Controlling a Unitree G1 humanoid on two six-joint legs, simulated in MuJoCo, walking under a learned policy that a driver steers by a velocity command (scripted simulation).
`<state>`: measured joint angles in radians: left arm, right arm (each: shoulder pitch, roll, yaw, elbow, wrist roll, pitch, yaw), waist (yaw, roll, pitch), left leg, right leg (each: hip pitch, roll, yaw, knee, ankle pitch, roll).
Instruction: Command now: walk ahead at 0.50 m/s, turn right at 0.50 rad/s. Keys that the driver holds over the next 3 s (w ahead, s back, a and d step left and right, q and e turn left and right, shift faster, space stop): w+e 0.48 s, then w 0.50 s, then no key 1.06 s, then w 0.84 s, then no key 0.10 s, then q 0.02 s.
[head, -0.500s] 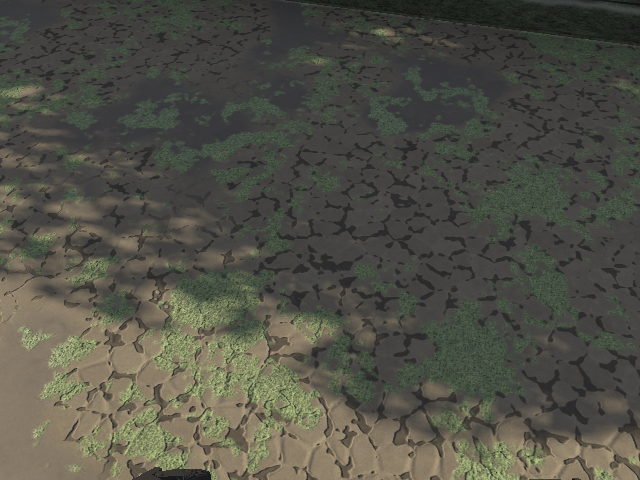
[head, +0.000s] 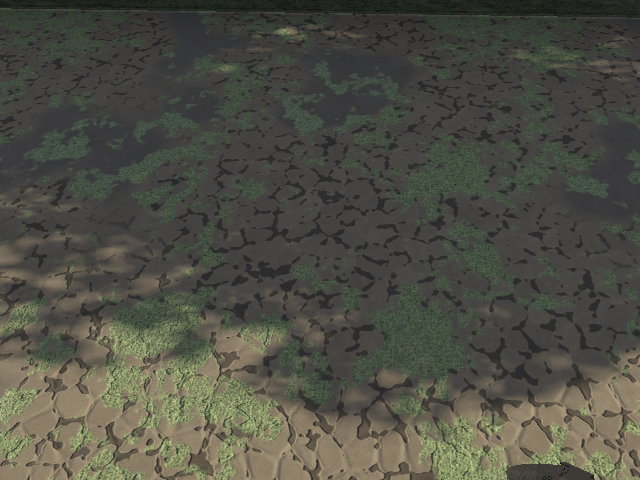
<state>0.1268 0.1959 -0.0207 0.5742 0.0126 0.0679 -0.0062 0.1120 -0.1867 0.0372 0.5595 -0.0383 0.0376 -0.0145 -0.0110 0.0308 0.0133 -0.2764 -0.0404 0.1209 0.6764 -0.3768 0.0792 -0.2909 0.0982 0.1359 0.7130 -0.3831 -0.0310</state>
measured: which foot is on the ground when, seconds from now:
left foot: down 0.00-1.00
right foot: down 0.00-1.00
